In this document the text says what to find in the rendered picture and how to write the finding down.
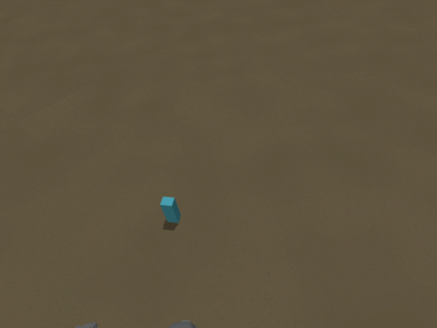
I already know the carton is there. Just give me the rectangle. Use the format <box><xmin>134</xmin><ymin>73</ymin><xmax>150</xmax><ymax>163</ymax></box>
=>
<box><xmin>160</xmin><ymin>197</ymin><xmax>181</xmax><ymax>223</ymax></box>

